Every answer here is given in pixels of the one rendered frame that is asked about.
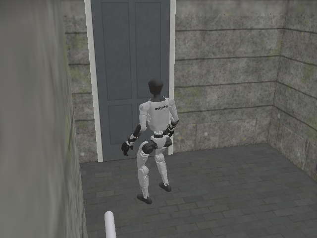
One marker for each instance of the right robot foot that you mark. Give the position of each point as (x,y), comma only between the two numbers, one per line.
(166,188)

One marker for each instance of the right robot hand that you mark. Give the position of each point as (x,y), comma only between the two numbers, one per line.
(168,131)

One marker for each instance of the robot left forearm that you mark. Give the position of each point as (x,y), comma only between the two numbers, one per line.
(134,136)

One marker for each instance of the robot head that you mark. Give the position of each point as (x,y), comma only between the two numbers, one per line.
(155,86)

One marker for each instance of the robot right forearm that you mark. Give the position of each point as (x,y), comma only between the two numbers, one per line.
(172,125)

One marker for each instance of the left robot upper arm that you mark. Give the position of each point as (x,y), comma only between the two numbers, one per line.
(143,108)

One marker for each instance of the right robot upper arm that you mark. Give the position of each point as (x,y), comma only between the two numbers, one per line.
(173,110)

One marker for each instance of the left robot hand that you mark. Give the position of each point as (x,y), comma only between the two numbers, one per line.
(125,148)

